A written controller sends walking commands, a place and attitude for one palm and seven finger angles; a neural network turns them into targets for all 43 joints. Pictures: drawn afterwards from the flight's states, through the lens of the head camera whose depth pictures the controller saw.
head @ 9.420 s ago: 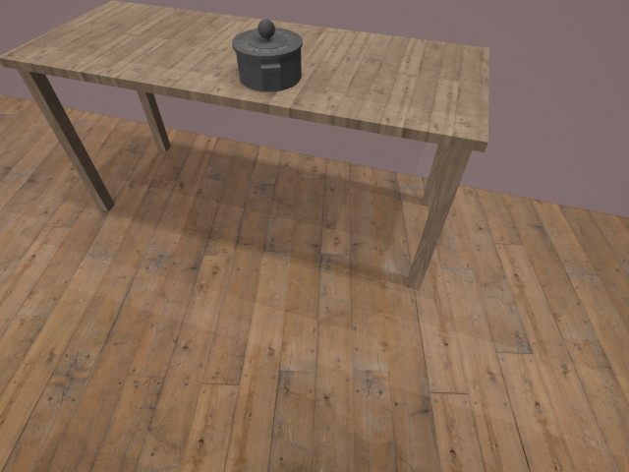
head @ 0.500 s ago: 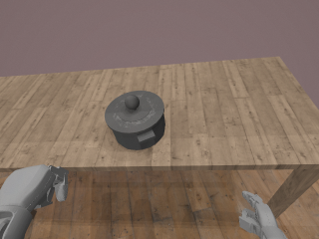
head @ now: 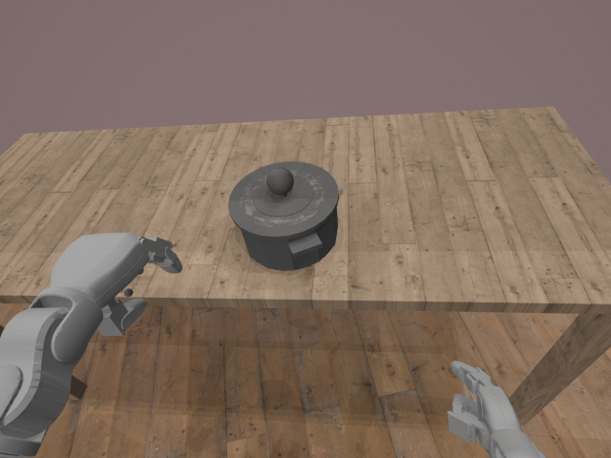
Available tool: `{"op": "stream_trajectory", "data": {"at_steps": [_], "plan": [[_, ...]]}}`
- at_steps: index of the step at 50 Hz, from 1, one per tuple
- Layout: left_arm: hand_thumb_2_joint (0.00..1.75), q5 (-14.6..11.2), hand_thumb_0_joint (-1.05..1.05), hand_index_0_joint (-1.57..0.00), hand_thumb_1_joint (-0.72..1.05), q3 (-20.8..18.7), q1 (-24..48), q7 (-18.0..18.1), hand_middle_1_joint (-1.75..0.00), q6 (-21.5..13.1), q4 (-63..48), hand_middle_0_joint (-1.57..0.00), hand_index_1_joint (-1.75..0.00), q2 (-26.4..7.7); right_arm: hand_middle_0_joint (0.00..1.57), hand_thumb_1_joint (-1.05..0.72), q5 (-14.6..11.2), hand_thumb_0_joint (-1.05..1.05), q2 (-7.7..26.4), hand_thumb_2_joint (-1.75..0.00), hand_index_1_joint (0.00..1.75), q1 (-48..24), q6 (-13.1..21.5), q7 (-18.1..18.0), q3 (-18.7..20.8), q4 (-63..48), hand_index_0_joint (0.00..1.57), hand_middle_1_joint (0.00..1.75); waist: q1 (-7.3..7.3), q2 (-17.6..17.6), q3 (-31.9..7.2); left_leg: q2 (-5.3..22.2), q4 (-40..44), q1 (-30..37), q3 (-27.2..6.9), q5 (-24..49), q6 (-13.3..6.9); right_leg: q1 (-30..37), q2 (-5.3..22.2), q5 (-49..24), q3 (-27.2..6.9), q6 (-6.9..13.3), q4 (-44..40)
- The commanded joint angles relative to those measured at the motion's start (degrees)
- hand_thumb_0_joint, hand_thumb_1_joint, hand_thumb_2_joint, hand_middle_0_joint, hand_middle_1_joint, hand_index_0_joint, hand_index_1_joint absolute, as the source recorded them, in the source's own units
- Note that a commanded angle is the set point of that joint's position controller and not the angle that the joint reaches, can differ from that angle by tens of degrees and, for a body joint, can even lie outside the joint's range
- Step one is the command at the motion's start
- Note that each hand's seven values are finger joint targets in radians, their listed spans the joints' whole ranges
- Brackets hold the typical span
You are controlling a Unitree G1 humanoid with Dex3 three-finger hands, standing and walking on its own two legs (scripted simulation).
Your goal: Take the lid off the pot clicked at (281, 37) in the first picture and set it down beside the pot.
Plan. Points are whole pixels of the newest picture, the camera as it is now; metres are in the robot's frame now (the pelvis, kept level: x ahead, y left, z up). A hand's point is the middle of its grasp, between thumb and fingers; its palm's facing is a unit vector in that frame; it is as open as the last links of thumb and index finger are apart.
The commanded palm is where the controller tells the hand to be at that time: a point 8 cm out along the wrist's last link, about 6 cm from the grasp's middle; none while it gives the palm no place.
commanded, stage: reach forward and open the fingers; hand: left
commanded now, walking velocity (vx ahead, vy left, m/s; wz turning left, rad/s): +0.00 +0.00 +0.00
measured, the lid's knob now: (280, 181) +0.53 +0.11 +0.07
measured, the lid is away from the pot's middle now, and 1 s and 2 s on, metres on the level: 0.00 0.00 0.00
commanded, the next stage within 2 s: move the open hand above the knob in 0.32 s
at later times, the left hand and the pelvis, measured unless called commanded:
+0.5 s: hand (123, 250) +0.30 +0.25 +0.16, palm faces -0.10 -0.05 -0.99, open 10.4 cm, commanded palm +0.28 +0.24 +0.23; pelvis -0.01 +0.01 +0.00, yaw +1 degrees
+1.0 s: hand (183, 209) +0.37 +0.21 +0.16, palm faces -0.18 -0.05 -0.98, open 10.4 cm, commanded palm +0.35 +0.20 +0.23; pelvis +0.00 +0.00 +0.00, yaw +1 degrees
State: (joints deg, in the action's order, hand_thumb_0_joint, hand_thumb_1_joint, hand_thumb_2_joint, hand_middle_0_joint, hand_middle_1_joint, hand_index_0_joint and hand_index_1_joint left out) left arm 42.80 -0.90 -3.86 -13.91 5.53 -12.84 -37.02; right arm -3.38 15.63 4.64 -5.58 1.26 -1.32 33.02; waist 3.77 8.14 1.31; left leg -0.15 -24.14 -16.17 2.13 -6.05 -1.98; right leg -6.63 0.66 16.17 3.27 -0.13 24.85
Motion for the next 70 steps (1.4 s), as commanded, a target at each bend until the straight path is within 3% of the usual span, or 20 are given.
{"op": "stream_trajectory", "data": {"at_steps": [1,4,5,10,14,15,19,25,31,40,42,44,48,54,57,59,61,64,67,70], "plan": [[1.42,0.6,0.0,-0.81,-0.33,-9.0,15.8,1.0,-0.08,0.3,-9.4,-0.81,-0.08,-13.5,0.2,-0.9,0.0,0.0,5.3,-0.9,0.3,-10.2,3.5,-0.3,2.0,-10.0,0.2,0.3,0.02,-3.8,-12.2,0.1,3.0,13.4,-3.1,0.8,-0.6,-6.5,-1.3,-4.0,-0.3,1.0,-5.1],[1.43,1.5,0.0,-0.81,-0.33,-11.7,19.8,0.6,-0.08,1.0,-8.5,-0.81,-0.08,-16.7,0.2,-0.9,-0.1,0.0,5.6,-0.9,0.3,-10.9,3.6,-0.3,1.9,-10.3,0.2,0.3,0.25,-3.7,-11.0,0.1,2.7,12.5,-3.3,-0.1,-0.6,-7.1,-2.0,-3.3,-0.6,1.5,-4.7],[1.44,1.2,0.0,-0.81,-0.33,-9.1,21.3,0.1,-0.08,0.9,-7.4,-0.81,-0.08,-14.4,0.2,-0.9,0.0,0.0,5.4,-0.9,0.3,-10.7,3.5,-0.5,1.6,-10.0,0.2,0.3,-0.05,-3.7,-12.3,-0.1,3.0,12.7,-3.2,-0.2,-0.7,-6.6,-1.7,-2.9,-0.1,1.3,-4.5],[1.46,1.1,0.0,-0.82,-0.34,-7.3,24.6,-1.1,-0.08,1.6,-6.1,-0.82,-0.08,-13.5,0.2,-0.9,-0.2,0.0,5.4,-0.9,0.3,-10.5,3.8,-0.6,1.6,-10.2,0.2,0.3,-0.16,-3.6,-12.9,-0.1,3.3,13.2,-3.6,-1.9,-0.6,-7.3,-1.7,-1.4,0.0,1.4,-4.3],[1.48,1.7,0.0,-0.82,-0.35,-9.8,29.7,-1.6,-0.08,2.2,-5.6,-0.82,-0.08,-17.1,0.2,-0.9,-0.4,0.0,5.8,-0.9,0.3,-10.5,4.0,-0.7,1.7,-10.3,0.2,0.3,-0.27,-3.1,-12.5,-0.1,2.8,12.7,-3.9,-2.5,-0.5,-7.8,-2.0,-1.3,-0.5,1.6,-3.9],[1.48,1.7,0.0,-0.82,-0.35,-7.0,30.9,-2.2,-0.08,2.5,-3.4,-0.82,-0.08,-14.6,0.2,-0.9,-0.3,0.0,5.6,-0.9,0.3,-10.5,3.8,-0.9,1.4,-9.8,0.2,0.3,-0.64,-3.2,-12.5,-0.2,3.2,12.5,-3.7,-3.3,-0.5,-8.1,-1.9,-0.4,0.0,1.4,-4.0],[1.5,1.7,0.0,-0.82,-0.36,-9.5,32.6,-3.0,-0.08,2.8,-2.2,-0.82,-0.08,-17.6,0.2,-0.9,-0.5,0.0,6.0,-0.9,0.3,-10.1,4.2,-0.9,1.7,-10.2,0.2,0.3,-0.19,-2.7,-12.6,-0.4,2.8,12.3,-3.9,-3.6,-0.5,-8.1,-1.9,-0.5,-0.5,1.7,-3.8],[1.51,1.1,0.0,-0.82,-0.36,-3.9,37.1,-5.2,-0.08,3.6,1.1,-0.82,-0.08,-12.8,0.2,-0.9,-0.5,0.0,6.0,-0.9,0.3,-9.5,4.2,-0.9,1.4,-10.1,0.2,0.3,-1.23,-4.8,-13.3,-0.9,2.4,12.8,-3.5,-3.2,-0.8,-8.7,-1.8,-1.1,0.1,1.4,-3.7],[1.51,2.7,0.0,-0.82,-0.36,-5.3,44.5,-5.4,-0.08,4.5,3.9,-0.82,-0.08,-16.3,0.2,-0.9,-0.6,0.0,6.4,-0.9,0.3,-8.7,3.9,-1.0,1.5,-9.2,0.2,0.3,-1.18,-4.9,-15.4,-1.2,1.7,13.0,-3.5,-1.1,-0.8,-7.8,-1.4,-2.8,-0.3,1.4,-3.1],[1.51,3.7,0.0,-0.82,-0.36,-0.6,50.9,-6.6,-0.08,6.0,8.0,-0.82,-0.08,-12.4,0.2,-0.9,-0.6,0.0,6.4,-0.9,0.3,-7.9,3.5,-0.5,1.7,-9.2,0.2,0.3,-1.95,-4.6,-17.7,-1.8,0.0,14.1,-3.1,1.8,-1.3,-7.9,-1.7,-6.7,-0.4,1.7,-1.9],[1.51,4.0,0.0,-0.82,-0.36,-0.1,51.6,-6.8,-0.08,7.1,13.7,-0.82,-0.08,-11.9,0.2,-0.9,-0.7,0.0,6.9,-0.9,0.3,-6.7,2.6,-0.6,1.9,-8.2,0.2,0.3,-2.49,-7.0,-14.4,-1.7,0.5,12.0,-3.1,-0.4,-1.1,-9.5,-1.6,-5.1,-0.1,1.5,-2.5],[1.51,4.6,0.0,-0.82,-0.36,-1.4,55.2,-6.7,-0.08,6.8,11.9,-0.82,-0.08,-14.0,0.2,-0.9,-0.9,0.0,7.0,-0.9,0.3,-7.1,2.9,-0.5,1.9,-8.8,0.2,0.3,-2.14,-6.7,-16.3,-1.9,-0.3,12.5,-2.9,1.0,-1.4,-8.5,-1.3,-6.7,-0.7,1.7,-1.8],[1.51,4.4,0.0,-0.82,-0.36,1.1,57.8,-7.0,-0.08,7.6,11.4,-0.82,-0.08,-11.2,0.2,-0.9,-1.0,0.0,6.6,-0.9,0.3,-7.2,2.8,-0.3,2.1,-8.8,0.2,0.3,-2.3,-4.9,-20.3,-2.2,-1.2,15.2,-3.2,5.3,-1.5,-7.6,-1.3,-10.8,-0.7,1.8,-0.6],[1.51,4.8,0.0,-0.82,-0.36,1.1,58.1,-7.5,-0.08,8.5,15.9,-0.82,-0.08,-11.0,0.2,-0.9,-1.1,0.0,7.1,-0.9,0.3,-5.7,2.0,0.2,2.2,-8.6,0.2,0.3,-2.71,-9.4,-18.7,-2.3,-2.1,12.8,-2.2,6.0,-1.8,-7.1,-1.1,-14.1,-0.8,1.6,-0.6],[1.51,4.7,0.0,-0.82,-0.36,3.4,61.4,-7.7,-0.08,9.2,15.6,-0.82,-0.08,-8.8,0.2,-0.9,-1.3,0.0,6.8,-0.9,0.3,-6.1,1.7,0.2,2.3,-8.5,0.2,0.3,-3.25,-7.0,-19.7,-2.5,-2.3,14.1,-2.3,7.6,-2.0,-7.7,-1.2,-15.5,-0.7,1.5,-0.1],[1.51,5.2,0.0,-0.82,-0.36,1.1,63.5,-7.3,-0.08,9.1,15.6,-0.82,-0.08,-11.6,0.2,-0.9,-1.2,0.0,7.2,-0.9,0.3,-5.0,1.8,0.2,2.4,-8.2,0.2,0.3,-3.19,-7.9,-20.7,-2.2,-2.8,14.5,-2.4,8.8,-2.1,-7.2,-1.2,-16.9,-0.9,1.7,0.0],[1.51,5.3,0.0,-0.82,-0.36,3.2,64.1,-7.3,-0.08,9.2,15.4,-0.82,-0.08,-9.0,0.2,-0.9,-1.2,0.0,6.6,-0.9,0.3,-5.4,1.9,0.3,2.3,-8.4,0.2,0.3,-3.15,-6.8,-22.6,-2.6,-3.2,15.4,-2.5,10.8,-2.1,-6.9,-1.2,-18.4,-0.9,1.7,0.9],[1.51,5.2,0.0,-0.82,-0.36,2.2,63.4,-7.0,-0.08,9.5,17.7,-0.82,-0.08,-9.6,0.2,-0.9,-1.3,0.0,7.1,-0.9,0.3,-4.5,1.6,0.6,2.4,-7.9,0.2,0.3,-3.25,-8.5,-21.8,-2.4,-3.6,14.1,-2.2,11.4,-2.1,-6.4,-1.1,-20.3,-0.9,1.7,0.9],[1.51,5.3,0.0,-0.82,-0.36,5.4,64.4,-7.2,-0.08,10.6,20.9,-0.82,-0.08,-6.5,0.2,-0.9,-1.6,0.0,6.9,-0.9,0.3,-5.0,1.1,0.6,2.3,-7.6,0.2,0.3,-3.8,-9.0,-20.7,-2.5,-3.4,13.3,-1.7,10.4,-2.0,-7.6,-1.1,-20.1,-0.7,1.3,1.0],[1.51,5.7,0.0,-0.82,-0.36,4.7,69.0,-7.0,-0.08,10.5,16.3,-0.82,-0.08,-7.8,0.2,-0.9,-1.3,0.0,6.9,-0.9,0.3,-5.0,1.3,0.7,2.6,-7.8,0.2,0.3,-3.93,-7.6,-25.0,-2.7,-4.7,16.0,-1.8,13.6,-2.6,-6.4,-1.1,-23.4,-1.2,1.5,1.5]]}}
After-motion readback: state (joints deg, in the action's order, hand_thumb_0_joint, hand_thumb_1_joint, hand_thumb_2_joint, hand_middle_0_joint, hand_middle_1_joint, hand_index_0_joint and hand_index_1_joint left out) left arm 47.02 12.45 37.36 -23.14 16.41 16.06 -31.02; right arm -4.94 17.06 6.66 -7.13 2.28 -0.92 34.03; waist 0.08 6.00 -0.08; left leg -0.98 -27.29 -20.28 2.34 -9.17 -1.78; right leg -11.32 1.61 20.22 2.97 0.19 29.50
